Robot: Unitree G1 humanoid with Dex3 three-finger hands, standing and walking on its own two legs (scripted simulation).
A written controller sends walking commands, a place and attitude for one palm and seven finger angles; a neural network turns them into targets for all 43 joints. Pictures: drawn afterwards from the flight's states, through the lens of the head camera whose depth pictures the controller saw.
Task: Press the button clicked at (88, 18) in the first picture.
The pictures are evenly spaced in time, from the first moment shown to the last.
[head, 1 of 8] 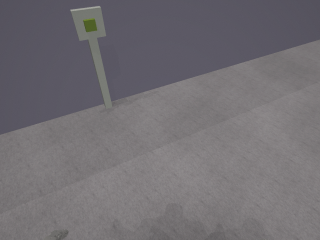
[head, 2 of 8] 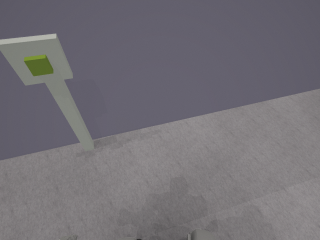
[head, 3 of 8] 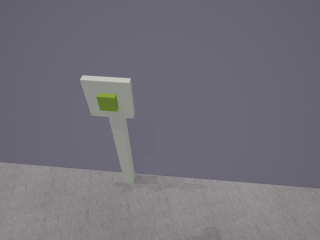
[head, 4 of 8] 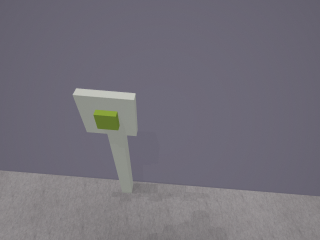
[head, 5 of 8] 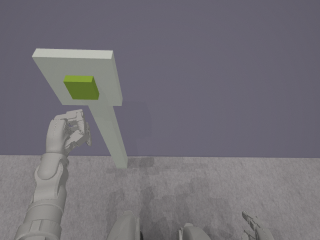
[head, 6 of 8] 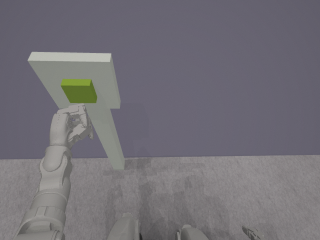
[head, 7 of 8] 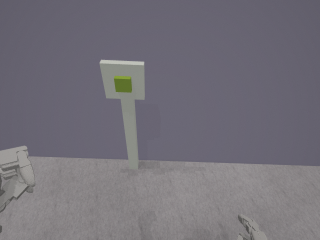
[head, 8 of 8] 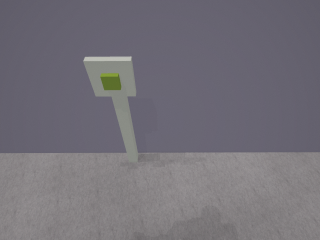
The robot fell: no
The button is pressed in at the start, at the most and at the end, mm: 0 12 0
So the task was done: yes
